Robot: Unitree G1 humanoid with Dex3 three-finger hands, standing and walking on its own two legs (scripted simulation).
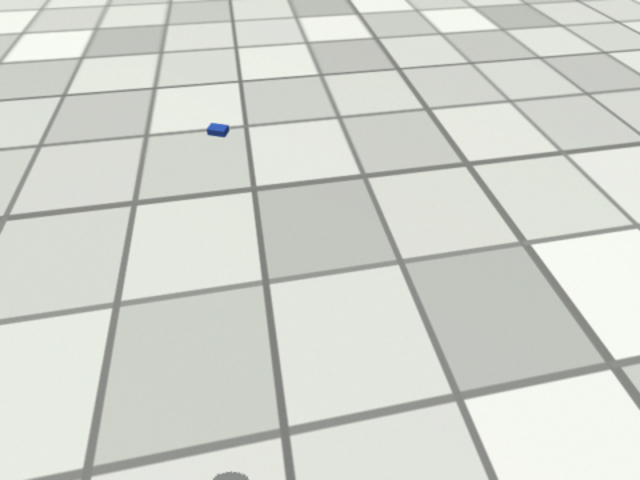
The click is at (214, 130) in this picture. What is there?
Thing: flat box
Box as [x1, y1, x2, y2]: [206, 123, 228, 136]
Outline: 206,129 208,134 225,136 228,131 228,125 211,123
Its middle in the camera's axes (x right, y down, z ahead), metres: -0.58 -0.63 +2.20
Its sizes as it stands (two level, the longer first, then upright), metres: 0.104 0.070 0.036
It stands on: the floor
